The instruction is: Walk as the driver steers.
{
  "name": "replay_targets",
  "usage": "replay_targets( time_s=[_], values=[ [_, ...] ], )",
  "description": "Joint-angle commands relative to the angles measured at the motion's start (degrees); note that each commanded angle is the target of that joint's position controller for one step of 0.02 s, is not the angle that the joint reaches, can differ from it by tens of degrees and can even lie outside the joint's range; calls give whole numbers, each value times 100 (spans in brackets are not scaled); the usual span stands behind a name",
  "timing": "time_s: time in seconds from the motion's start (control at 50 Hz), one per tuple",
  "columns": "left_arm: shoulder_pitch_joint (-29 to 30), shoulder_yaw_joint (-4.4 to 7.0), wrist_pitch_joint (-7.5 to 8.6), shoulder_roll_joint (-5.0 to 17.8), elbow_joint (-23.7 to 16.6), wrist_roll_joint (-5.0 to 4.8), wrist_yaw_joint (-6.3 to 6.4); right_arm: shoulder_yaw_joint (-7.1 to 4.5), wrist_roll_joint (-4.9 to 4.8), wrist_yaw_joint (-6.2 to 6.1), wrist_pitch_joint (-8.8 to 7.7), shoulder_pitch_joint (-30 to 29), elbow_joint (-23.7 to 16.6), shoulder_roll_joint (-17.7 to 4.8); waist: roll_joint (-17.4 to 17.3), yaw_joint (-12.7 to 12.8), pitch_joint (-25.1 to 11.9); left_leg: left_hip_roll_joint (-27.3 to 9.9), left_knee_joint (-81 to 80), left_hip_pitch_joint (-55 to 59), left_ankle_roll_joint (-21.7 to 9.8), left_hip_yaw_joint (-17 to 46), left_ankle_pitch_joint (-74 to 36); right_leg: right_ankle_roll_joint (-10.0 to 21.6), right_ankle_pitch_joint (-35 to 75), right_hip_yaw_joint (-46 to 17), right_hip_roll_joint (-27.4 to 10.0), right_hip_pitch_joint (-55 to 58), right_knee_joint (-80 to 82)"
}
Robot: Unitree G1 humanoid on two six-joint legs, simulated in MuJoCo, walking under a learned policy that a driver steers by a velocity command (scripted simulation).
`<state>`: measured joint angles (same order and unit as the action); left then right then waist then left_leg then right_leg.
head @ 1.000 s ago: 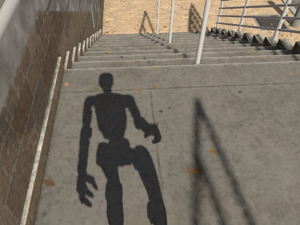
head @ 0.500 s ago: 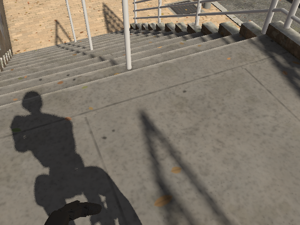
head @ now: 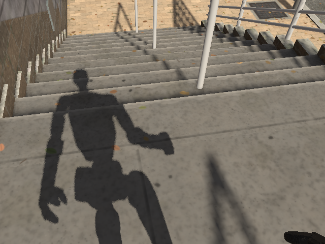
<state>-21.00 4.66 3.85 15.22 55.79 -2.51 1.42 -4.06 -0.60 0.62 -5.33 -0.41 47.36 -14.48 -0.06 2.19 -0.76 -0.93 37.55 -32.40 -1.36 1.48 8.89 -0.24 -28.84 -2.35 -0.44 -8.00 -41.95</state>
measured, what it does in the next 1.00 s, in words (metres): walks ahead: right foot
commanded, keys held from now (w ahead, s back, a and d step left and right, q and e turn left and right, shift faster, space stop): w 0.48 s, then w+q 0.24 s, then no key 0.28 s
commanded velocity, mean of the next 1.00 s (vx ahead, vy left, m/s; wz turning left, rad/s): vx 0.44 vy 0.00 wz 0.11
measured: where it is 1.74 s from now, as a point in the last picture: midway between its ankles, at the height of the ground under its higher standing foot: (167, 209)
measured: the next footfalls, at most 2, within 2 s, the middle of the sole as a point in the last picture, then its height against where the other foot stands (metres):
right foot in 0.52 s outside the picture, level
left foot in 1.02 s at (136, 190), level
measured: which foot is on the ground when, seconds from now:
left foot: down 0.00-0.54, up 0.56-1.00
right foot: up 0.00-0.50, down 0.52-1.00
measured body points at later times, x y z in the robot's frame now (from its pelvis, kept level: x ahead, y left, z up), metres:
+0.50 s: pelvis +0.29 -0.01 +0.01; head +0.32 -0.01 +0.46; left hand +0.54 +0.20 -0.07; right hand +0.22 -0.27 -0.13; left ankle +0.12 +0.11 -0.71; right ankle +0.44 -0.12 -0.71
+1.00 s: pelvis +0.54 +0.00 +0.02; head +0.57 +0.01 +0.47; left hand +0.51 +0.24 -0.13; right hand +0.76 -0.20 -0.09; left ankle +0.67 +0.14 -0.70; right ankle +0.44 -0.12 -0.71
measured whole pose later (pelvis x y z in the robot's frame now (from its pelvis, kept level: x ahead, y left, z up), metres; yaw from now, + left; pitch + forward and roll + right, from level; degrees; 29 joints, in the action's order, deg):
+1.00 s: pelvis +0.54 +0.00 +0.02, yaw +9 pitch +2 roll -3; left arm -18.1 3.3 6.8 10.8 59.0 3.6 -3.0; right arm -2.6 3.3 3.0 -4.5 2.1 49.4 -12.2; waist -2.8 1.8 1.4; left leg -3.2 31.0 -30.5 -2.2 1.5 -1.7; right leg 0.7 -19.3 10.3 1.7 1.3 -16.8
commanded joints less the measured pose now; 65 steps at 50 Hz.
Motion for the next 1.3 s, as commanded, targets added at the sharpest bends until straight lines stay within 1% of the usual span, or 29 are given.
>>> replay_targets(
  time_s=[0.02,0.04,0.06,0.14,0.22,0.32,0.36,0.44,0.5,0.52,0.54,0.56,0.58,0.62,0.72,0.78,0.86,0.88,0.92,1.0,1.02,1.04,1.06,1.08,1.1,1.14,1.22,1.26,1.3],
  values=[
    [-221,27,244,416,-501,-41,-73,-257,-65,75,19,2694,432,-1024,-1549,-998,-1529,-1891,-1961,4821,-1462,4148,1980,333,-229,-509,241,-3681,-3546],
    [454,68,244,559,-741,-86,-19,-208,-22,65,-2,1996,265,-917,-1144,-935,-684,-1748,-2045,3999,-1227,3374,1604,433,349,-330,-15,-3978,-3446],
    [736,71,213,490,-805,17,51,-141,43,71,-41,1433,128,-733,-622,-729,-281,-1583,-2125,3193,-1140,2776,824,460,884,-257,-267,-3734,-3112],
    [706,144,104,293,-811,74,66,-72,34,43,-135,1199,235,-422,-577,-285,-314,-1177,-2517,2412,-994,1715,-509,462,1545,-239,-583,-2805,-1935],
    [1644,100,58,140,-1111,140,37,-127,-65,-96,-91,1603,439,-601,-248,-411,-26,-1123,-2823,2731,-1007,1201,-1168,208,2439,-80,-594,-3212,-537],
    [2443,6,50,-73,-1305,93,-99,-95,-81,-144,-55,2034,727,-550,-436,-586,300,-949,-2871,2741,-957,676,-1267,179,3503,144,-358,-2867,795],
    [2714,-21,56,-26,-1326,85,-174,-105,3,-114,-26,2260,868,-640,-486,-682,398,-1067,-2705,3021,-1037,634,-1261,250,3429,191,-327,-2963,918],
    [3218,-61,199,105,-1482,106,-305,-133,-58,-141,38,2522,1049,-659,-424,-722,593,-1351,-2251,3702,-961,673,-1791,427,2749,255,-263,-3132,1342],
    [1990,129,241,482,-1085,164,-315,-160,-94,-136,46,2206,978,-784,-524,10,-222,-1041,-993,3303,-705,396,-4018,694,2697,573,179,-815,1516],
    [766,276,210,813,-766,218,-267,-62,-27,-133,3,1977,863,-555,-292,550,-974,-783,297,2198,-504,315,-3504,990,2976,-20,-340,1147,1225],
    [-58,376,165,1305,-649,354,-224,63,-8,-120,-64,2456,764,-143,824,542,-1943,81,2580,94,-99,-105,-632,1684,2232,-2186,-1873,3346,1441],
    [-166,250,140,992,-636,293,-225,97,-142,-92,-172,2695,871,-186,1480,496,-2579,398,3679,-562,-112,694,2299,2039,1552,-3952,-2496,3543,2324],
    [370,141,136,612,-680,220,-215,-70,-271,-109,-196,2203,766,-710,992,459,-1602,24,4031,-1048,-157,788,1998,1719,1158,-3139,-2233,2777,2484],
    [1171,24,202,270,-721,226,-224,-125,-226,-176,-125,1537,580,-674,261,93,-448,-471,3572,-910,-204,485,1057,1335,1643,-1754,-1786,1041,2933],
    [1161,18,317,205,-408,330,-218,-178,-173,-182,184,1674,559,-168,417,-324,28,-733,2777,-532,-192,532,232,1101,2958,-135,-1328,-52,3420],
    [1035,11,273,344,-253,369,-120,-160,-26,-158,174,1213,318,-135,283,-370,221,-547,1666,-548,-24,417,-500,1102,4873,446,-1210,-229,3261],
    [763,-11,177,510,-77,263,-46,12,57,-10,143,384,72,92,269,-115,164,-308,13,236,0,-183,-1577,963,5336,892,-985,-209,3065],
    [278,-156,369,-47,56,908,-400,173,715,277,118,816,100,288,373,-308,9,-374,162,81,137,81,-1314,1470,5718,648,-1406,273,3101],
    [521,19,477,441,-2,736,-535,10,572,311,102,649,41,-263,276,-386,73,-454,-230,-354,137,262,-848,1398,5988,664,-1509,1133,2774],
    [631,73,318,551,-19,523,-408,-41,280,188,-39,276,-19,-484,138,-499,-158,-74,-1128,929,-342,-191,-1521,879,5784,848,-1153,956,1868],
    [405,57,291,449,-88,410,-437,-124,178,146,-144,382,32,-820,-173,-403,-657,-93,-1166,1984,-709,-159,-3286,549,5523,1049,-715,652,1398],
    [-606,-140,256,-151,-48,362,-410,-116,87,161,-163,583,-13,-1130,-820,0,-1994,-1117,-720,4137,-1732,830,-5166,47,3588,1198,-275,-307,674],
    [-705,-275,266,-280,-99,333,-476,64,-15,211,-110,1248,135,-751,-1072,-180,-2670,-1952,-998,5036,-2141,2201,-5118,-317,1212,818,-58,-920,130],
    [164,-96,164,180,-309,413,-450,-24,42,186,-85,1628,364,-807,-905,-502,-1966,-1935,-1297,4533,-1908,2331,-4736,-482,-890,635,-29,-1351,-645],
    [561,-88,88,181,-449,490,-425,-125,-2,126,-153,1413,342,-1079,-778,-425,-1516,-1767,-1457,3948,-1564,2018,-4069,-517,-1588,417,-283,-1588,-1128],
    [355,-121,45,71,-306,538,-342,-53,-128,92,-177,549,99,-727,-529,-30,-788,-1436,-1794,2612,-1104,1440,-3050,-636,-1455,222,-636,-1280,-805],
    [-304,-79,84,-34,138,334,-449,-140,-49,339,-76,-285,-73,-818,-232,442,-468,-649,-1807,1074,-589,607,-725,-668,1408,747,-351,74,520],
    [-74,-47,170,131,33,374,-531,-86,-25,496,-1,-25,81,-554,-276,282,-258,-665,-1730,1031,-417,850,646,-381,1834,666,-463,-193,929],
    [574,-56,254,339,-244,276,-539,-111,19,434,49,366,137,-548,-85,-199,1,-451,-1695,1507,-293,731,1509,181,1055,453,-677,-999,1525]
  ],
)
